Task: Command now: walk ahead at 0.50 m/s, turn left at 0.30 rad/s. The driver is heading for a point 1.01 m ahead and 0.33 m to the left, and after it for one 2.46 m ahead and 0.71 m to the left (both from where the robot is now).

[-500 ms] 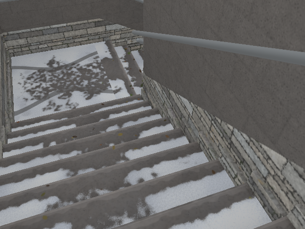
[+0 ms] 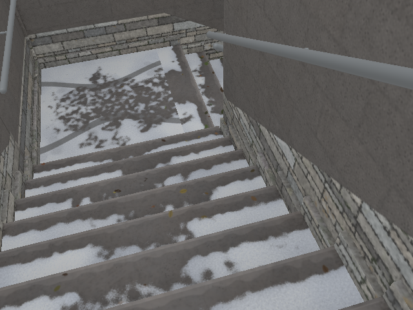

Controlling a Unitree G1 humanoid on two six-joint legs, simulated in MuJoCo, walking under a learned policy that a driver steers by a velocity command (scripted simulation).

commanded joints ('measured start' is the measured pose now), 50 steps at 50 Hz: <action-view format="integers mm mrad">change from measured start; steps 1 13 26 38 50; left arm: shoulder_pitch -11 138 -106 -262 -161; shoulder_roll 142 158 189 132 129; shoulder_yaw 28 23 55 38 -23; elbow -49 -33 -241 -434 -271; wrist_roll -2 -28 -3 -22 29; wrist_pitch -33 31 1 11 77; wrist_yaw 27 95 82 16 20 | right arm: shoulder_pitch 105 -299 -121 44 -44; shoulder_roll -58 6 -102 -54 -13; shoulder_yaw -24 26 3 10 37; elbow -40 -239 -153 -135 -165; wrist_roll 2 9 -10 3 6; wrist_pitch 0 15 -21 64 122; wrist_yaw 24 122 43 -80 -70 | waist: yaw -62 138 102 26 -38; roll -88 -89 -77 91 -117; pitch -18 164 53 -4 40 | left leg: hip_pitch -7 26 324 348 -56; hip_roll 22 5 73 -105 -115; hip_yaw -81 53 -245 -284 3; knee -167 -782 -882 -380 723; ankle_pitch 259 459 205 -66 -301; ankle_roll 19 19 272 182 -82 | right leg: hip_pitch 11 137 -508 -66 -119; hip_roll -310 -317 -191 -126 -299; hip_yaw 250 140 178 275 398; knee -174 235 639 -214 -283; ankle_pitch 582 196 171 788 401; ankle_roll -143 -67 116 90 -160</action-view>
